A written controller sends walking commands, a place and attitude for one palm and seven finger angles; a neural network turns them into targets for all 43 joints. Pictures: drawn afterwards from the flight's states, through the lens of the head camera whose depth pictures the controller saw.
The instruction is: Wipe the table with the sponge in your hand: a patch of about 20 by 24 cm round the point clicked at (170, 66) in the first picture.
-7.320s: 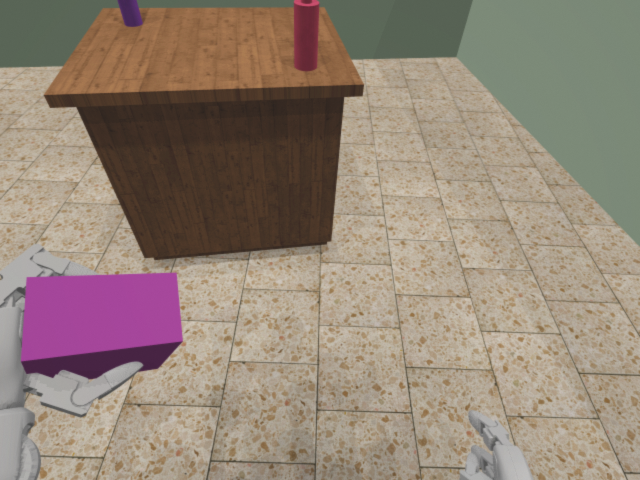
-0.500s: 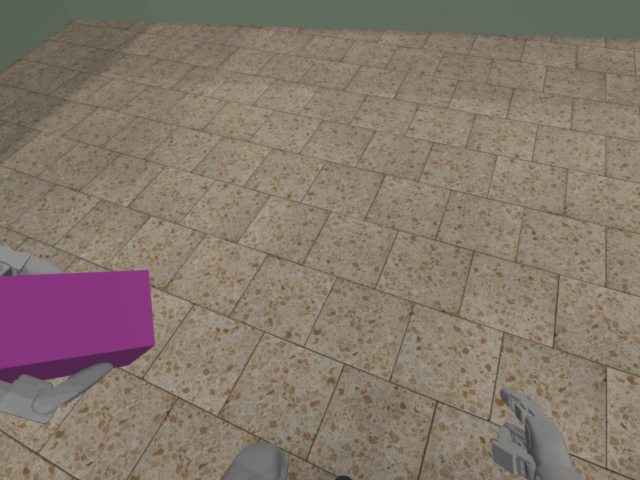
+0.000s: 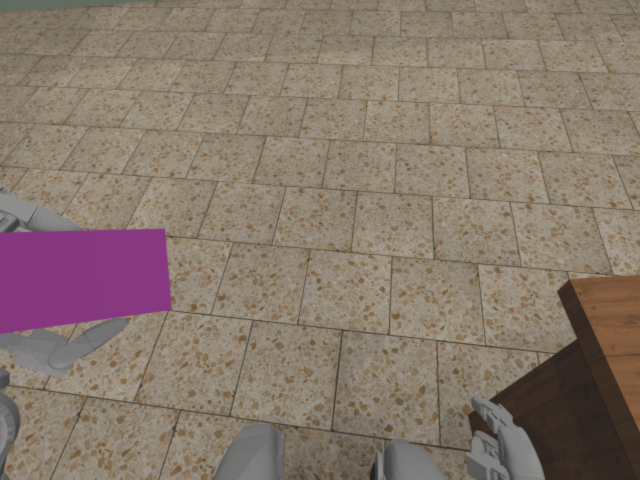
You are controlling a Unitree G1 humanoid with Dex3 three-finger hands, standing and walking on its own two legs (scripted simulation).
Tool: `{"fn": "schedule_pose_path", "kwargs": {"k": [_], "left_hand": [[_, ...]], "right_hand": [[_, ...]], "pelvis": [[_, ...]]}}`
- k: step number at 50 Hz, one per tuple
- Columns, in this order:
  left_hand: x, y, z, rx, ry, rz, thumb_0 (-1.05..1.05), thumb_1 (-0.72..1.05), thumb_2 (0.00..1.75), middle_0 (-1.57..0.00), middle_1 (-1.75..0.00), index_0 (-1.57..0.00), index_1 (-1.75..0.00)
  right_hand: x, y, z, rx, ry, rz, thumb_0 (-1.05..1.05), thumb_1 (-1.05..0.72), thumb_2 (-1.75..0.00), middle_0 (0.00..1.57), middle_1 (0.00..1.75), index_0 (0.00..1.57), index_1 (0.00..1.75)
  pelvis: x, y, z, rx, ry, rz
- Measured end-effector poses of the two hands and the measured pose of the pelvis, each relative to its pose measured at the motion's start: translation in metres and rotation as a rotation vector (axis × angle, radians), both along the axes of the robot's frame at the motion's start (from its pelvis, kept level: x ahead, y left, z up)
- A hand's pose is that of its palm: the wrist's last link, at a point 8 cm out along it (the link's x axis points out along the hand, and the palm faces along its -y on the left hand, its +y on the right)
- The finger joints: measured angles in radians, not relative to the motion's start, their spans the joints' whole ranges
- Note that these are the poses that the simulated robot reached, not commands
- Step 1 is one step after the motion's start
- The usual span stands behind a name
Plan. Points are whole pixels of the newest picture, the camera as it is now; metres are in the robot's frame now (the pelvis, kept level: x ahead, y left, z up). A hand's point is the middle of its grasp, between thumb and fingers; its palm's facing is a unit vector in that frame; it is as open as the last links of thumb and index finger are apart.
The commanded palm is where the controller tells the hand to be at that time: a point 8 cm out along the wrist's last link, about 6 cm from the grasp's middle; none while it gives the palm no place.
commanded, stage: turn to face it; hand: left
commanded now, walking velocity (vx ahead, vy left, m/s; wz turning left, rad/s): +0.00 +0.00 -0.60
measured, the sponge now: (105, 280) +0.25 +0.20 +0.18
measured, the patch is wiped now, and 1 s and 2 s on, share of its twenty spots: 0.00 0.00 0.00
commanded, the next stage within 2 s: none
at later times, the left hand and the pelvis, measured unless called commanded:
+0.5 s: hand (264, 326) +0.22 +0.06 +0.18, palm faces +0.14 -0.88 -0.46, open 10.5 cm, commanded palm +0.16 +0.13 +0.21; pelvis -0.08 -0.09 +0.01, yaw -17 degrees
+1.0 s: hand (307, 354) +0.20 +0.03 +0.18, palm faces -0.05 -0.92 -0.39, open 10.6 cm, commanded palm +0.16 +0.07 +0.21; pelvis -0.12 -0.08 +0.03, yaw -32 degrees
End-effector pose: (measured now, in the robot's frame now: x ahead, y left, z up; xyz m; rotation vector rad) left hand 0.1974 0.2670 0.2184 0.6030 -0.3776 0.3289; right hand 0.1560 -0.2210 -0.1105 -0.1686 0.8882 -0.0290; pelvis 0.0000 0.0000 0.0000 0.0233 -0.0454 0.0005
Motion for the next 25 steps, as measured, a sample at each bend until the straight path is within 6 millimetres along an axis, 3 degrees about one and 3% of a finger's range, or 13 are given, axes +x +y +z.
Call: {"fn": "schedule_pose_path", "kwargs": {"k": [5, 10, 18, 21, 25], "left_hand": [[0.005, -0.028, 0.004, 0.023, 0.06, -0.118, -0.01, -0.53, 0.99, -0.67, -1.37, -0.7, -1.35], [-0.012, -0.048, 0.01, 0.049, 0.02, -0.218, -0.01, -0.53, 0.99, -0.67, -1.37, -0.7, -1.35], [-0.018, -0.071, 0.008, -0.032, 0.052, -0.137, -0.01, -0.53, 0.99, -0.67, -1.37, -0.7, -1.35], [-0.011, -0.1, -0.004, -0.066, 0.095, -0.151, -0.01, -0.53, 0.99, -0.67, -1.37, -0.7, -1.35], [-0.008, -0.159, -0.017, -0.062, 0.113, -0.256, -0.01, -0.53, 0.99, -0.67, -1.37, -0.7, -1.35]], "right_hand": [[-0.033, -0.046, 0.029, -0.059, -0.016, -0.119, 0.02, -0.91, -0.9, 0.2, 0.3, 0.2, 0.3], [-0.054, -0.048, 0.043, -0.06, -0.044, -0.114, 0.01, -0.91, -0.9, 0.19, 0.3, 0.22, 0.3], [-0.079, -0.05, 0.044, 0.042, -0.102, -0.172, 0.01, -0.91, -0.9, 0.19, 0.3, 0.23, 0.3], [-0.082, -0.051, 0.043, 0.096, -0.157, -0.149, 0.01, -0.91, -0.9, 0.19, 0.3, 0.22, 0.3], [-0.085, -0.054, 0.039, 0.165, -0.255, -0.078, 0.01, -0.91, -0.9, 0.19, 0.3, 0.21, 0.3]], "pelvis": [[-0.014, -0.014, 0.012, 0.006, 0.026, -0.068], [-0.027, -0.024, 0.012, 0.02, 0.037, -0.13], [-0.043, -0.047, 0.023, -0.031, 0.031, -0.248], [-0.054, -0.065, 0.02, -0.03, 0.033, -0.286], [-0.076, -0.093, 0.007, -0.037, 0.017, -0.307]]}}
